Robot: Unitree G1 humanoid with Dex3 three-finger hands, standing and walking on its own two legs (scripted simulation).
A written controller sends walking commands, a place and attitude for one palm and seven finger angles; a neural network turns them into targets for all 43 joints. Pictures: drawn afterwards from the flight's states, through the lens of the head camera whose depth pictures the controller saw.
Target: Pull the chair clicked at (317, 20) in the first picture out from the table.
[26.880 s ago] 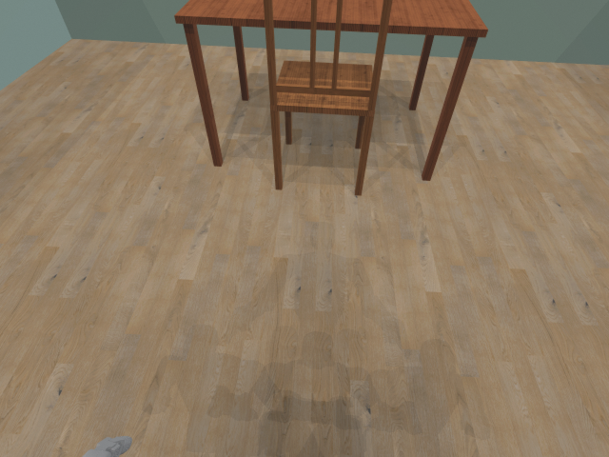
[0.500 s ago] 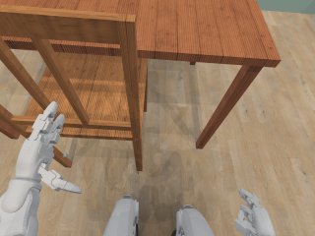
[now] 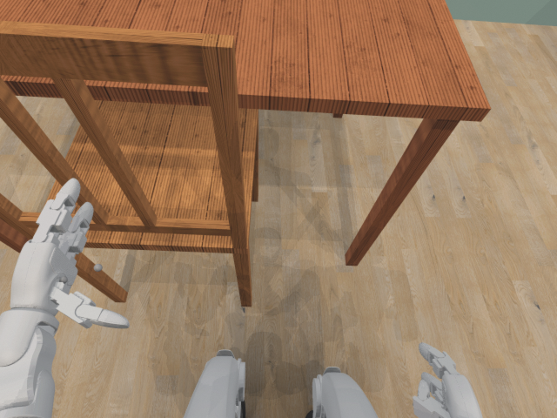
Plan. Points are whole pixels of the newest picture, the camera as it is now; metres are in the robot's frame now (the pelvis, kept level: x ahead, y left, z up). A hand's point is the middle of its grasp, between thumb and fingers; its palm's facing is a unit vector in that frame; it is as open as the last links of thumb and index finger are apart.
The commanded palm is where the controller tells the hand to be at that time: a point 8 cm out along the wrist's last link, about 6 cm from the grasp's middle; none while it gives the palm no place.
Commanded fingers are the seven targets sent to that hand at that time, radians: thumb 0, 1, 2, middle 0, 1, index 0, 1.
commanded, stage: aim the fingers beside a spindle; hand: left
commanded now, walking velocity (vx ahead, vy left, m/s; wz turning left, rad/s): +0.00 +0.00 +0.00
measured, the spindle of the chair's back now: (57, 165) +0.44 +0.34 +0.06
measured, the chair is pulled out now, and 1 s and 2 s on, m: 0.00 0.00 0.00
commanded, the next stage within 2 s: push the fingers through the gap in 1.00 s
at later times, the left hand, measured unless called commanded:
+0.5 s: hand (117, 282) +0.28 +0.22 +0.03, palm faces -0.05 -1.00 -0.03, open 16.9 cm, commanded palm +0.27 +0.28 +0.04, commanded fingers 0.00 -0.50 0.30 -0.06 -0.08 -0.06 -0.08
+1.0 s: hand (109, 273) +0.29 +0.24 +0.03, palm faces +0.01 -1.00 -0.07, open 16.9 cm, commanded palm +0.27 +0.29 +0.03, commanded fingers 0.00 -0.50 0.30 -0.06 -0.08 -0.06 -0.08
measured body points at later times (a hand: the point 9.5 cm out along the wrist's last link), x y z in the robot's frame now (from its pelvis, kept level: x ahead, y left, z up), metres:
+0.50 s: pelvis +0.00 +0.00 +0.00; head +0.11 +0.02 +0.44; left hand +0.28 +0.28 +0.03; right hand +0.17 -0.25 -0.09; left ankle +0.05 +0.11 -0.62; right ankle +0.01 -0.13 -0.62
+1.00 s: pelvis +0.00 +0.00 +0.00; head +0.10 +0.02 +0.44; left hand +0.29 +0.29 +0.04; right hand +0.16 -0.25 -0.09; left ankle +0.05 +0.11 -0.62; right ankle +0.01 -0.13 -0.62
